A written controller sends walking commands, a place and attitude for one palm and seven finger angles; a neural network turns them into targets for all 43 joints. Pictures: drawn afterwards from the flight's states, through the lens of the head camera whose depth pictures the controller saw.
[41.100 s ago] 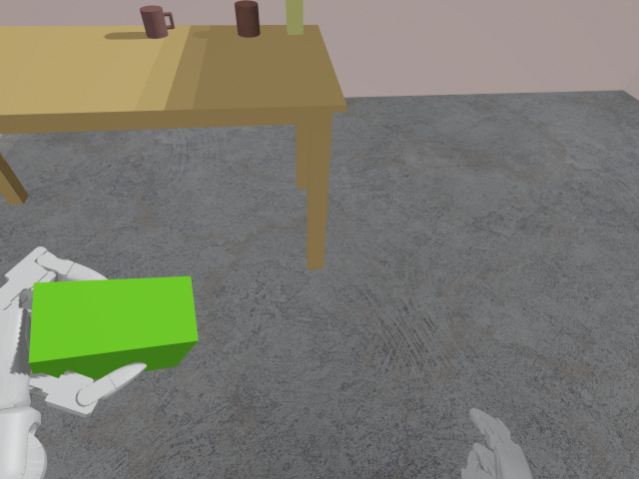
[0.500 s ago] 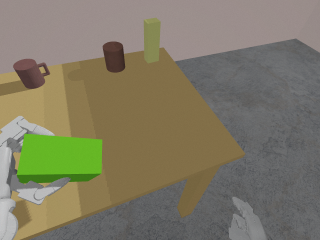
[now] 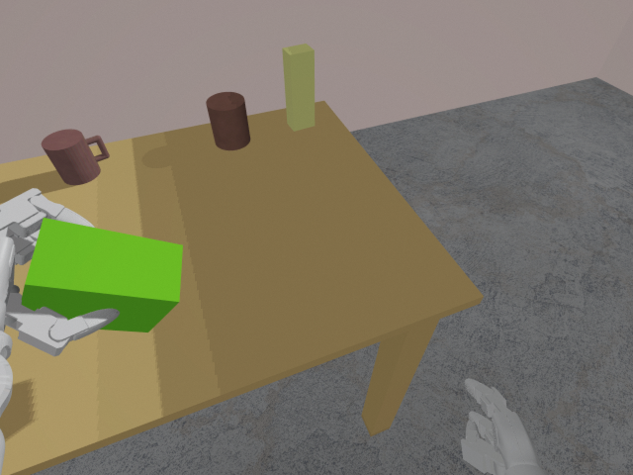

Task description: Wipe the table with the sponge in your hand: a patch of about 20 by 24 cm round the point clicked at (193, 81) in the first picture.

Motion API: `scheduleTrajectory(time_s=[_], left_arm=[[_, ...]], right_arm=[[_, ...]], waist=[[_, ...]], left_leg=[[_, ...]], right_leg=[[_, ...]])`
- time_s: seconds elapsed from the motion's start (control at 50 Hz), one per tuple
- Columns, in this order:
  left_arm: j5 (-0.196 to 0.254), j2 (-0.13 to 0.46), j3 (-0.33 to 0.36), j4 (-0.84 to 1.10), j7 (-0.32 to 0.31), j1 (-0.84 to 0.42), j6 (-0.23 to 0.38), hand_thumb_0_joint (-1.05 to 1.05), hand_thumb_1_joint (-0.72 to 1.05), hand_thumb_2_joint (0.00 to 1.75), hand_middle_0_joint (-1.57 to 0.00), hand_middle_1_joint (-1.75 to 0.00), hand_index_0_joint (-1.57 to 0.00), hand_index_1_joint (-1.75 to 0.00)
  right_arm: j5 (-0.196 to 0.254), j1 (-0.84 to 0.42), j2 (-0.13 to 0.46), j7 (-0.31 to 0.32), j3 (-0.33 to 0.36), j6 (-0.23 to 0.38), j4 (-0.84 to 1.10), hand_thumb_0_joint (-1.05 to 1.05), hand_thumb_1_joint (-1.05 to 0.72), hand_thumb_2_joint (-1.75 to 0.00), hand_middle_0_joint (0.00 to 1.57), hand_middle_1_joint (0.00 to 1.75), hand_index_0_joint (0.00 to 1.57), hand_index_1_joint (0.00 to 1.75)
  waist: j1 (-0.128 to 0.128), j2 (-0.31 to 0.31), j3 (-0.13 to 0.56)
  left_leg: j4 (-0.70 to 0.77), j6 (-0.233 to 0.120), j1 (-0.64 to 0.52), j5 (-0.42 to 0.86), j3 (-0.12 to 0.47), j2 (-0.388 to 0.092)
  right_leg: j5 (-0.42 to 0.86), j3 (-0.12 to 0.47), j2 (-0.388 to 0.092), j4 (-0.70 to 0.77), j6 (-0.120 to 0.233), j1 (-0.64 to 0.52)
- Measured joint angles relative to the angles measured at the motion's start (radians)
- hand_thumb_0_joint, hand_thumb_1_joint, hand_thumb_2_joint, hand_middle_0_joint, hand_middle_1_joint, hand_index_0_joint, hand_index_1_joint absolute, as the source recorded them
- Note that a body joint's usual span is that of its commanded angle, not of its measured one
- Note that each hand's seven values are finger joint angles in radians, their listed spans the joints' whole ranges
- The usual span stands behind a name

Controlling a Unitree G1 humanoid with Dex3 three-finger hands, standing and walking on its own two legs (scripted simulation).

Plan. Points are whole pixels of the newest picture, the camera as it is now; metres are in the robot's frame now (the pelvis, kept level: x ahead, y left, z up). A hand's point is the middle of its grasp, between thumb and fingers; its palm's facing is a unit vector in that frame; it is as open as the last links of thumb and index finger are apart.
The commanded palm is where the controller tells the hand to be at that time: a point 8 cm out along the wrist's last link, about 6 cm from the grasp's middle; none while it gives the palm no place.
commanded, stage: turn the palm down, sponge in hand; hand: left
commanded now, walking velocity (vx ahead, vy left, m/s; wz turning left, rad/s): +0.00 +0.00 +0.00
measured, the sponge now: (125, 285) +0.26 +0.24 +0.14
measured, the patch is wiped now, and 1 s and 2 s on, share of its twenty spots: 0.00 0.00 0.00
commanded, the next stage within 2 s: move the sponge above the wiping area in 2.00 s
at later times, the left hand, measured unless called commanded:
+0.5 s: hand (99, 318) +0.21 +0.23 +0.16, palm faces +0.26 -0.57 -0.78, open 10.5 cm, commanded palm +0.17 +0.27 +0.20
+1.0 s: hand (74, 308) +0.22 +0.26 +0.16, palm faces +0.26 -0.30 -0.92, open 10.5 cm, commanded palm +0.18 +0.26 +0.21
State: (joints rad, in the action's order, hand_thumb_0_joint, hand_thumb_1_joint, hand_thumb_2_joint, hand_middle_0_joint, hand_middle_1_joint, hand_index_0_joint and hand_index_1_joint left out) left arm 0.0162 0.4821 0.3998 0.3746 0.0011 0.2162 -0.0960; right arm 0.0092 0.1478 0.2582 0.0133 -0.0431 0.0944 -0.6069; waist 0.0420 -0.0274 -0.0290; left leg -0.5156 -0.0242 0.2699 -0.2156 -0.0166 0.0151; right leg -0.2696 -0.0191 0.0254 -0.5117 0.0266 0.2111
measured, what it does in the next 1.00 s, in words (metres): stands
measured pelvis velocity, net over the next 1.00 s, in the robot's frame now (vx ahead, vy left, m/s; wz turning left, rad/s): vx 0.00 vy -0.03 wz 0.01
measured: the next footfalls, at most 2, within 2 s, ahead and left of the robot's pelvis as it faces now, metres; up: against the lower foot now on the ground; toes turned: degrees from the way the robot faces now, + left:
none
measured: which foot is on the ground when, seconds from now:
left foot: down 0.00-1.00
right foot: down 0.00-1.00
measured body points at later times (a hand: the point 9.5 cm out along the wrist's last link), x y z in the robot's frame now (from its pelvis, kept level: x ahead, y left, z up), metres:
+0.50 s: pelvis -0.02 -0.04 -0.01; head -0.03 -0.08 +0.44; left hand +0.19 +0.26 +0.20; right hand +0.20 -0.25 -0.09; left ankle +0.04 +0.10 -0.74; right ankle +0.00 -0.10 -0.74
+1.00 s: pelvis +0.00 -0.03 -0.01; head -0.02 -0.07 +0.44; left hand +0.20 +0.27 +0.21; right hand +0.23 -0.24 -0.08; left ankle +0.04 +0.10 -0.74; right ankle +0.00 -0.10 -0.74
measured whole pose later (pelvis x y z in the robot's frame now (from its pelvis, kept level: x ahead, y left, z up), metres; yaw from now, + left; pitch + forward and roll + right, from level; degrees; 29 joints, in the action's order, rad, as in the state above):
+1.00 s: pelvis +0.00 -0.03 -0.01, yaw +1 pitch -2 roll +0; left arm -0.46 0.64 0.18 0.43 0.00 0.25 -0.33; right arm 0.05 0.10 0.26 0.13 -0.05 0.00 -0.58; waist 0.10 -0.09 0.02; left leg -0.61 0.01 0.31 -0.26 0.01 0.00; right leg -0.33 -0.04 0.04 -0.63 0.06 0.26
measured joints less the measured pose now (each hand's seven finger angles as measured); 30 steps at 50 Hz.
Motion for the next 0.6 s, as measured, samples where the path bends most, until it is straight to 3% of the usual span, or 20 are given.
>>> scheduleTrajectory(time_s=[0.04,0.1,0.18,0.26,0.36,0.46,0.52,0.6], left_arm=[[-0.027,-0.006,-0.036,0.049,0.011,0.081,-0.011,-0.01,-0.54,1.03,-0.67,-1.32,-0.71,-1.30],[-0.045,-0.002,-0.083,0.092,0.001,0.160,0.034,-0.01,-0.54,1.03,-0.67,-1.32,-0.71,-1.30],[-0.092,0.018,-0.096,0.085,-0.065,0.137,0.081,-0.01,-0.54,1.03,-0.68,-1.31,-0.72,-1.29],[-0.142,0.030,-0.084,0.008,-0.092,0.035,0.024,-0.01,-0.55,1.03,-0.68,-1.31,-0.72,-1.29],[-0.192,0.062,-0.108,-0.066,-0.022,-0.030,-0.089,-0.01,-0.54,1.03,-0.67,-1.31,-0.71,-1.30],[-0.214,0.102,-0.128,-0.046,0.036,0.007,-0.066,-0.01,-0.54,1.03,-0.67,-1.31,-0.71,-1.30],[-0.219,0.120,-0.116,-0.012,0.029,0.044,-0.036,-0.01,-0.54,1.03,-0.68,-1.31,-0.72,-1.30],[-0.241,0.138,-0.099,0.011,0.004,0.071,-0.054,-0.01,-0.54,1.03,-0.68,-1.31,-0.72,-1.29]], right_arm=[[-0.001,-0.010,0.003,0.002,0.004,-0.005,0.017,0.01,-0.90,-0.90,0.20,0.30,0.20,0.30],[-0.013,-0.020,-0.003,0.016,0.011,-0.005,0.025,0.01,-0.90,-0.90,0.20,0.30,0.20,0.30],[-0.018,-0.022,-0.013,0.035,0.016,-0.008,0.007,0.01,-0.90,-0.90,0.20,0.30,0.20,0.30],[-0.007,-0.026,-0.015,0.057,0.001,-0.032,-0.018,0.01,-0.90,-0.90,0.20,0.30,0.20,0.30],[0.013,-0.029,-0.018,0.093,-0.022,-0.049,-0.016,0.01,-0.90,-0.90,0.20,0.30,0.20,0.30],[0.015,-0.020,-0.022,0.106,-0.019,-0.035,0.003,0.01,-0.90,-0.90,0.20,0.30,0.20,0.30],[0.014,-0.005,-0.016,0.104,-0.008,-0.031,0.010,0.01,-0.90,-0.90,0.20,0.30,0.20,0.30],[0.021,0.018,0.007,0.105,0.009,-0.045,0.012,0.01,-0.90,-0.90,0.20,0.30,0.20,0.30]], waist=[[-0.005,-0.008,0.005],[-0.002,-0.007,0.008],[0.022,-0.004,0.014],[0.039,-0.017,0.020],[0.040,-0.041,0.016],[0.029,-0.050,0.016],[0.029,-0.049,0.022],[0.034,-0.053,0.032]], left_leg=[[-0.016,0.000,0.010,-0.006,-0.004,0.000],[-0.049,0.004,0.036,-0.016,0.003,0.001],[-0.097,0.017,0.072,-0.028,0.029,-0.001],[-0.114,0.029,0.081,-0.028,0.052,-0.003],[-0.096,0.036,0.056,-0.018,0.053,-0.013],[-0.088,0.046,0.046,-0.019,0.041,-0.030],[-0.096,0.052,0.052,-0.027,0.037,-0.037],[-0.110,0.055,0.060,-0.040,0.037,-0.040]], right_leg=[[-0.011,0.004,-0.001,-0.026,0.001,0.016],[-0.029,-0.005,-0.002,-0.068,0.005,0.043],[-0.050,-0.032,0.001,-0.115,0.018,0.070],[-0.057,-0.055,0.004,-0.132,0.030,0.072],[-0.048,-0.056,0.015,-0.119,0.041,0.053],[-0.044,-0.043,0.030,-0.113,0.051,0.050],[-0.048,-0.038,0.038,-0.118,0.056,0.057],[-0.059,-0.038,0.041,-0.129,0.059,0.064]])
